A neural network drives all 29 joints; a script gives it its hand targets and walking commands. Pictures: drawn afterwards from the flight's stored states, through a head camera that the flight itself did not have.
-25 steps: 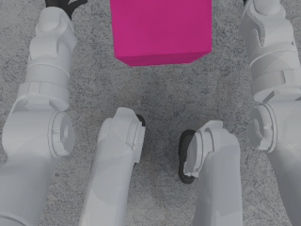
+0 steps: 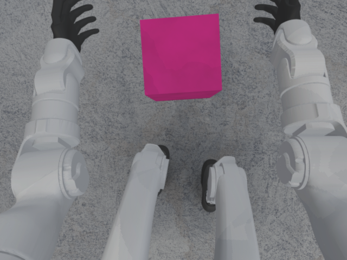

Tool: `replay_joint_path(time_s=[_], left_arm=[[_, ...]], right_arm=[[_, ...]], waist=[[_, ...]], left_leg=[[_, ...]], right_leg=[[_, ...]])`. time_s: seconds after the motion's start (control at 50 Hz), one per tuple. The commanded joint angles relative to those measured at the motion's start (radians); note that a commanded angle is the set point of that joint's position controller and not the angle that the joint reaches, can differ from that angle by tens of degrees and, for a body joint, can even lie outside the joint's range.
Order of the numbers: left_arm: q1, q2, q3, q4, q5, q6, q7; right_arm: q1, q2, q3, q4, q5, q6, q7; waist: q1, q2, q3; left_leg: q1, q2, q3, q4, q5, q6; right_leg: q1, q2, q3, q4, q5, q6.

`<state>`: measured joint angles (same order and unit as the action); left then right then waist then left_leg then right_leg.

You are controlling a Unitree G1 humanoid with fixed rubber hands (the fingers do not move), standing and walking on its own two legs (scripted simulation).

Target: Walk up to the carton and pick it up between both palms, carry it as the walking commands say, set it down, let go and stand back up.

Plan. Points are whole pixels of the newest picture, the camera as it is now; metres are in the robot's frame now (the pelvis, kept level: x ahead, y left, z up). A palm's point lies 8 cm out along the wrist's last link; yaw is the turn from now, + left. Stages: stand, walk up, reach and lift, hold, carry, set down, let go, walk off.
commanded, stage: set down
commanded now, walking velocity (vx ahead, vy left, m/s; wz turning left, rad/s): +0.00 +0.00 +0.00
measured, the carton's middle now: (181, 66) +0.54 +0.06 -0.41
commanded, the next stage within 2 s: let go in 0.52 s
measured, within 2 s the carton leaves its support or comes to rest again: neither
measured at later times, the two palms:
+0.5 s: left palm out of the picture +0.49 +0.27 +0.04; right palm out of the picture +0.57 -0.12 +0.04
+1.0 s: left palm out of the picture +0.37 +0.28 +0.11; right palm out of the picture +0.43 -0.16 +0.10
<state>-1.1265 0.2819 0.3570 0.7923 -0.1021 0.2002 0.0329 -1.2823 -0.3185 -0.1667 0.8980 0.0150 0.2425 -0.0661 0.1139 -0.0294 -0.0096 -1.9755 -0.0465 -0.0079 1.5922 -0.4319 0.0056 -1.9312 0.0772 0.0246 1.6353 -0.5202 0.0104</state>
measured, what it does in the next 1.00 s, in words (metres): rises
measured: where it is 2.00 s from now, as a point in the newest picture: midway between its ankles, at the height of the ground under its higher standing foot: (182, 186)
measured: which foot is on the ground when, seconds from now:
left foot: down 0.00-1.00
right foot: down 0.00-1.00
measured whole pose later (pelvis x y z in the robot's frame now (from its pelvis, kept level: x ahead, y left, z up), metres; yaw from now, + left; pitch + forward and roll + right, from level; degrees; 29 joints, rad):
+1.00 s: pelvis +0.07 +0.02 +0.20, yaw +0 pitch +28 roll -1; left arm -0.31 0.23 0.18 0.56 0.01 0.08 -0.12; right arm -0.40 -0.14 -0.18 0.57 -0.08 0.11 -0.05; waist 0.08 0.01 -0.03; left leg -0.97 -0.06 -0.03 0.73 -0.24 0.04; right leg -0.92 0.04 0.07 0.74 -0.30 0.02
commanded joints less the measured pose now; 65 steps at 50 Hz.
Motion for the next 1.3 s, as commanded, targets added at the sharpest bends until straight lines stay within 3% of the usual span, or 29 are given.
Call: replay_joint_path(time_s=[0.0, 0.34, 0.46, 0.58, 0.7, 0.76, 0.8, 1.0, 1.16, 1.28], left_arm=[[-0.183, 0.149, 0.024, -0.127, 0.004, -0.018, -0.011], [-0.066, 0.061, 0.058, -0.141, 0.078, -0.062, -0.043], [-0.047, -0.002, 0.083, -0.065, 0.152, -0.089, -0.047], [0.037, 0.013, 0.099, -0.089, 0.209, -0.104, -0.062], [0.289, 0.084, 0.007, -0.281, 0.202, -0.106, -0.117], [0.406, 0.088, -0.053, -0.375, 0.171, -0.094, -0.146], [0.483, 0.083, -0.08, -0.379, 0.15, -0.092, -0.157], [0.873, 0.019, -0.201, -0.312, 0.097, -0.167, -0.144], [1.17, 0.013, -0.259, -0.408, 0.091, -0.202, -0.105], [1.293, 0.027, -0.273, -0.465, 0.095, -0.201, -0.098]], right_arm=[[-0.258, -0.088, -0.012, -0.134, -0.006, -0.017, 0.006], [-0.117, -0.048, -0.078, -0.126, -0.068, -0.066, 0.053], [-0.088, -0.021, -0.121, -0.034, -0.117, -0.096, 0.078], [0.015, 0.0, -0.138, -0.07, -0.157, -0.104, 0.055], [0.278, 0.07, -0.083, -0.325, -0.161, -0.097, -0.009], [0.406, 0.093, -0.066, -0.45, -0.132, -0.095, -0.03], [0.479, 0.102, -0.051, -0.5, -0.118, -0.101, -0.028], [0.887, 0.095, -0.007, -0.395, -0.086, -0.184, 0.032], [1.188, 0.078, 0.039, -0.427, -0.056, -0.235, 0.066], [1.355, 0.057, 0.071, -0.501, -0.034, -0.246, 0.087]], waist=[[0.051, -0.072, -1.12], [0.037, -0.038, -1.03], [0.026, -0.039, -0.861], [0.022, -0.036, -0.962], [0.011, 0.011, -1.178], [-0.001, 0.032, -1.122], [-0.003, 0.027, -1.032], [-0.049, 0.048, -0.548], [-0.079, 0.067, -0.365], [-0.088, 0.046, -0.24]], left_leg=[[0.73, -0.021, 0.072, -0.189, 0.395, -0.049], [1.071, -0.004, 0.032, -0.556, 0.541, -0.051], [1.052, 0.011, 0.021, -0.636, 0.498, -0.063], [1.158, 0.001, 0.019, -0.654, 0.604, -0.059], [1.412, -0.003, 0.005, -0.671, 0.792, -0.03], [1.533, 0.004, -0.019, -0.709, 0.817, -0.022], [1.579, 0.014, -0.033, -0.742, 0.797, -0.018], [1.668, 0.039, -0.061, -0.936, 0.566, -0.031], [1.827, 0.037, -0.051, -1.035, 0.611, -0.03], [1.877, 0.028, -0.034, -1.117, 0.613, -0.028]], right_leg=[[0.581, 0.027, -0.055, -0.213, 0.255, 0.026], [0.789, 0.011, -0.026, -0.592, 0.377, 0.031], [0.742, 0.003, -0.03, -0.672, 0.343, 0.023], [0.869, 0.006, -0.015, -0.722, 0.447, 0.031], [1.082, 0.015, 0.001, -0.758, 0.619, 0.048], [1.092, 0.016, 0.004, -0.809, 0.581, 0.041], [1.083, 0.011, 0.003, -0.844, 0.519, 0.036], [1.178, -0.015, -0.026, -1.002, 0.304, 0.003], [1.426, -0.027, -0.018, -1.115, 0.415, -0.003], [1.627, -0.036, -0.005, -1.201, 0.515, 0.002]])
